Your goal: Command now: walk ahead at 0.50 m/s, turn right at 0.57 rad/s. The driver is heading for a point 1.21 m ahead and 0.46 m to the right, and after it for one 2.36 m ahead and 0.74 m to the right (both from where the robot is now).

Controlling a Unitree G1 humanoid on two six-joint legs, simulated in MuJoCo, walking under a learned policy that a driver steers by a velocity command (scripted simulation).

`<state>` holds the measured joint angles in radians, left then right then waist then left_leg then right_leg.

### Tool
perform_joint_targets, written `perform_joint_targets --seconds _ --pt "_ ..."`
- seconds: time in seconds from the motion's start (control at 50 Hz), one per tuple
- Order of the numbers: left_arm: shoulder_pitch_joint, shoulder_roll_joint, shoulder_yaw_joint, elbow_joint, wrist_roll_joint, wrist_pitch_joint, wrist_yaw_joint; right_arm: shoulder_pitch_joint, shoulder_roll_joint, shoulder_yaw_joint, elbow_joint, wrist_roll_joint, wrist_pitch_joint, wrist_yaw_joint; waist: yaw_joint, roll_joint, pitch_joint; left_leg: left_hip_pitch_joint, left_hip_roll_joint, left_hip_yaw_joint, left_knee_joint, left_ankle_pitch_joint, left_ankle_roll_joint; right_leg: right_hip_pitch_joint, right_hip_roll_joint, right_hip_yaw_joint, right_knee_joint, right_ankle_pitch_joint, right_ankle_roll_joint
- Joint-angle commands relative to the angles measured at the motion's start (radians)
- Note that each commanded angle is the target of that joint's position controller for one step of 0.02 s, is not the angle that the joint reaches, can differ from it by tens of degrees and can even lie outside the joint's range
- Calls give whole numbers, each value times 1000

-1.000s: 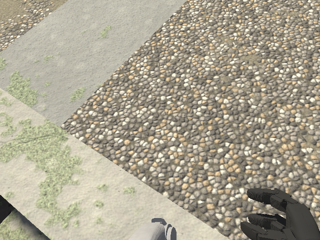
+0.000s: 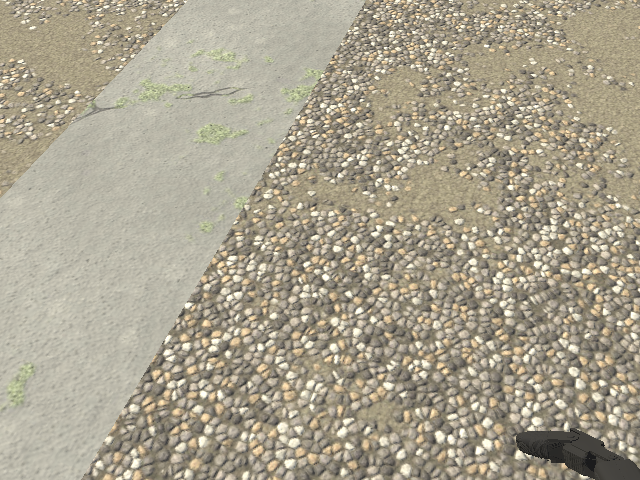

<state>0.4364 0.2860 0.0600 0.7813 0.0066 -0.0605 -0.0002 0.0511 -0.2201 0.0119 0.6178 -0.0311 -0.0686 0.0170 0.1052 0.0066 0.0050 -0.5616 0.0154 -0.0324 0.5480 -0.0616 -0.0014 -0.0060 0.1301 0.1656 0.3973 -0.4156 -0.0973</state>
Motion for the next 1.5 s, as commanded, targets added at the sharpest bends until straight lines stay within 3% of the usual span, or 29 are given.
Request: perform_joint_targets --seconds 0.02,0.04,0.06,0.08,0.1,0.12,0.22,0.38,0.48,0.52,0.54,0.56,0.58,0.6,0.62,0.66,0.74,0.94,1.0,1.04,1.06,1.08,1.1,1.12,1.14,1.18,1.24,1.36,1.5 --pt "-61 145 34 -86 -5 -20 -3 285 -196 -73 -6 -19 -40 -31 -203 -7 -193 542 59 -64 -69 -88 73 -216 -149 96 385 684 -23" --pt "-20 56 11 -123 -18 -22 -2 409 -279 -90 -15 -43 -35 -48 -228 133 -341 769 338 -371 -91 -204 135 -396 -64 -23 681 245 1" --pt "48 75 13 -152 -13 -12 -2 358 -306 -101 -4 -28 -19 -44 -153 343 -390 827 451 -776 -220 -256 249 -622 6 -87 869 -150 14" --pt "6 116 19 -122 15 8 5 299 -205 -85 -22 -15 -9 -41 -151 139 -252 718 413 -679 -227 -403 244 -702 -79 -70 950 -70 13" --pt "-68 106 17 -133 25 14 -7 257 -133 -66 -19 -4 -9 -37 -153 48 -146 597 355 -527 -244 -408 219 -700 -106 -78 927 12 16" --pt "-93 88 15 -140 24 20 -18 237 -111 -59 -5 -4 -11 -33 -131 42 -84 499 308 -402 -284 -335 189 -677 -135 -82 879 51 23" --pt "-132 57 9 -162 41 66 -50 265 -136 -71 63 12 -43 -21 -89 89 -8 366 265 -127 -377 -34 188 -665 -186 -97 811 130 65" --pt "-351 28 -9 -228 27 64 -73 297 -185 -90 127 4 -38 -16 -128 77 48 420 237 134 -405 10 137 -650 -217 -164 444 356 63" --pt "-417 45 -1 -263 37 58 -75 359 -239 -107 166 5 -7 -26 -160 95 63 555 269 208 -282 220 98 -550 -155 -279 255 181 -6" --pt "-250 64 17 -219 50 46 -60 358 -263 -110 177 10 10 -30 -75 75 -36 565 252 273 28 551 81 -339 -57 -314 168 138 -50" --pt "-60 104 39 -155 59 37 -45 373 -238 -100 166 6 12 -30 -2 7 -161 439 219 292 292 461 55 -78 -49 -262 150 137 -78" --pt "17 233 72 -161 54 33 -28 392 -128 -70 94 13 9 -16 1 -218 -271 74 130 294 642 -72 0 213 -356 200 68 -63 -178" --pt "16 286 86 -186 5 40 -17 309 -153 -78 41 -5 1 -6 12 -263 -353 -157 -21 109 832 -493 -30 301 -482 650 -118 53 -268" --pt "11 262 81 -162 5 46 -12 199 -179 -84 16 -4 0 -1 23 -137 -225 -269 38 16 861 -408 -16 267 -447 488 -110 164 -245" --pt "-20 212 68 -145 6 44 -2 197 -154 -71 23 8 -11 -1 -18 -94 -116 -243 75 21 799 -314 -9 127 -419 346 -89 304 -218" --pt "-112 135 41 -147 0 35 0 245 -147 -68 48 -10 2 -5 -113 -51 -39 -93 116 12 652 -277 -14 -100 -313 178 -109 475 -157" --pt "-111 127 34 -128 0 8 -9 244 -131 -64 64 -20 47 0 -138 -56 -44 -44 97 31 545 -218 -40 -193 -253 113 -163 512 -176" --pt "55 129 32 -43 2 -6 0 -72 -104 -46 -7 0 21 18 -20 -69 38 -60 41 40 98 63 -13 -49 -270 130 -143 564 -129" --pt "25 151 33 -33 8 -8 7 -12 -129 -59 4 2 12 14 -59 -80 48 86 6 49 15 -22 35 -39 -293 141 -99 666 -89" --pt "3 157 31 -21 10 -9 6 190 -161 -80 68 -3 0 -4 -155 -41 -38 341 -47 76 -62 -81 73 -48 -231 76 144 881 -54" --pt "3 122 19 -32 10 -13 2 347 -211 -94 92 -16 -11 -19 -222 19 -150 562 86 -64 -78 -166 118 -162 -179 30 393 727 -32" --pt "111 36 2 -55 -21 -15 0 441 -325 -120 92 -34 -11 -28 -193 228 -279 816 358 -526 -153 -296 235 -444 -19 -74 755 230 18" --pt "117 86 7 -40 8 -13 2 401 -287 -117 108 0 3 -18 -167 236 -258 778 398 -777 -282 -347 276 -591 8 -40 858 -88 12" --pt "38 102 12 -39 19 -7 0 309 -213 -102 95 10 8 -14 -138 107 -100 642 366 -629 -286 -413 266 -634 -57 -23 895 -12 7" --pt "-41 97 6 -48 24 -7 -9 259 -156 -88 93 12 6 -9 -137 28 -33 534 315 -489 -302 -352 244 -618 -93 -33 848 54 6" --pt "-67 75 1 -52 34 8 -22 240 -119 -73 118 12 -4 -10 -99 71 16 423 225 -302 -342 -169 194 -564 -146 -63 749 94 19" --pt "-62 54 -7 -38 40 25 -32 286 -132 -76 156 22 -28 -3 -83 82 3 412 195 -195 -367 62 207 -556 -159 -107 708 136 44" --pt "-311 12 -33 -101 30 22 -40 359 -135 -76 216 29 -27 2 -128 70 54 445 137 -50 -420 166 193 -626 -206 -188 406 350 83" --pt "-436 29 -34 -131 24 12 -32 427 -169 -81 273 18 -17 -12 -151 67 74 575 205 -45 -340 311 173 -531 -169 -221 182 328 36"
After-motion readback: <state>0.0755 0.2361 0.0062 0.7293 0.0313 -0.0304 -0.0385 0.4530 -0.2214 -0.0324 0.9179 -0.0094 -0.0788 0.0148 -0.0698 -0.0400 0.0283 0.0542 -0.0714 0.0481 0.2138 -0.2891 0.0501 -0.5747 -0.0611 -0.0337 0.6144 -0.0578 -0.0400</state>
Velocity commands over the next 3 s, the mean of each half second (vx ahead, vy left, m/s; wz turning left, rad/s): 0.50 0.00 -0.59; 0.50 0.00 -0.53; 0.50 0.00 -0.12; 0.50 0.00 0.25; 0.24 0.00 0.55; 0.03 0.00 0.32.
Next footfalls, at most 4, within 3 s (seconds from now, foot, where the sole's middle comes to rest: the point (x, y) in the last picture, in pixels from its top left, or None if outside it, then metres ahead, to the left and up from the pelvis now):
0.02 left None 0.19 0.12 -0.76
0.54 right None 0.39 -0.18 -0.76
1.06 left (449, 369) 0.74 -0.18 -0.76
1.58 right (589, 339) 0.85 -0.51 -0.76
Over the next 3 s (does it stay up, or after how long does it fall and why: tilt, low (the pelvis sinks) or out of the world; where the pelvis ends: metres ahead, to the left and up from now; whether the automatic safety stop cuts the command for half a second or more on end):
stays up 1.15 -0.59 0.02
